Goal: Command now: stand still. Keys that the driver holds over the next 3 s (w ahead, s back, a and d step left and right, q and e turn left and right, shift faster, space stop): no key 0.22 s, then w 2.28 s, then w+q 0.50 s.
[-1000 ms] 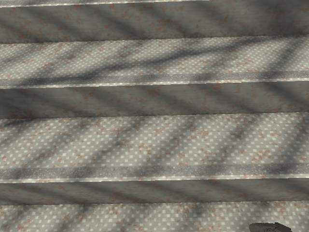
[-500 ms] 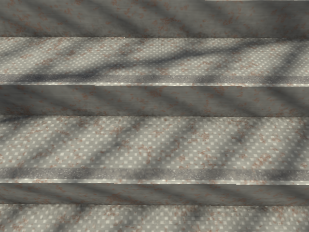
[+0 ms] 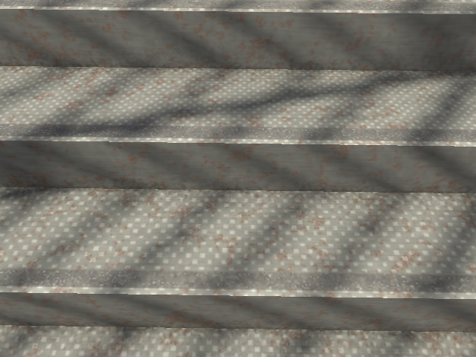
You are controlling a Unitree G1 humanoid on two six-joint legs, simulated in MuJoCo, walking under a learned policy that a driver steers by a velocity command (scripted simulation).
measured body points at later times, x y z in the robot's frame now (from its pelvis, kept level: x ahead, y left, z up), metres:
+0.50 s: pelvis +0.05 -0.03 +0.00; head +0.05 -0.03 +0.45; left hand +0.05 +0.21 -0.15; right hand +0.06 -0.27 -0.16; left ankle -0.01 +0.09 -0.72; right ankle -0.01 -0.12 -0.73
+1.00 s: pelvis +0.27 +0.02 +0.10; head +0.27 +0.02 +0.55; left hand +0.28 +0.25 -0.05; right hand +0.38 -0.21 -0.03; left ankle +0.32 +0.10 -0.56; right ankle +0.15 -0.14 -0.41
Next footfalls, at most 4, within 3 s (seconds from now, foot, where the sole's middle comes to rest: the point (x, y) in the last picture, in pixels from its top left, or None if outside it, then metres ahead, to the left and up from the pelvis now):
0.82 left None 0.36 0.10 -0.60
1.38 right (304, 246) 0.66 -0.12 -0.43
1.92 left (216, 107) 0.97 0.10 -0.26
2.50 right None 1.27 -0.11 -0.09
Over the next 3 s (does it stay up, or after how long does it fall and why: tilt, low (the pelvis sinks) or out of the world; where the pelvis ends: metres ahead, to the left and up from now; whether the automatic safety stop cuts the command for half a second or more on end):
stays up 1.34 0.00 0.69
